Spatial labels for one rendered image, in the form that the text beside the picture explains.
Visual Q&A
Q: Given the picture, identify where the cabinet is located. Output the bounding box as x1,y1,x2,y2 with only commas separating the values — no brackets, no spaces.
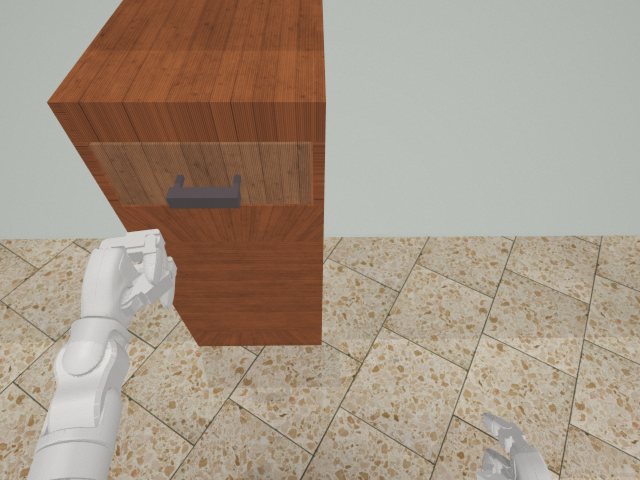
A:
47,0,326,346

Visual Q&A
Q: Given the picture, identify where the right robot hand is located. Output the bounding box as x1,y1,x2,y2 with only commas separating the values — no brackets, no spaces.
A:
476,412,553,480

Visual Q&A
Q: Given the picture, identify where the drawer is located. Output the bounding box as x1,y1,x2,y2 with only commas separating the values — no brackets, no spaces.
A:
89,142,311,205

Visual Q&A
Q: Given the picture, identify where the handle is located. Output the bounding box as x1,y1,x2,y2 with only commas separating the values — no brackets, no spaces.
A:
166,175,241,209

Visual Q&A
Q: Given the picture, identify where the left robot hand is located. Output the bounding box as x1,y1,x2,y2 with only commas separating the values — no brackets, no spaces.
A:
81,229,177,328

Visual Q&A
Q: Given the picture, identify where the robot left forearm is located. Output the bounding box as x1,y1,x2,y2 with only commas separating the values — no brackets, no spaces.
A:
27,316,131,480

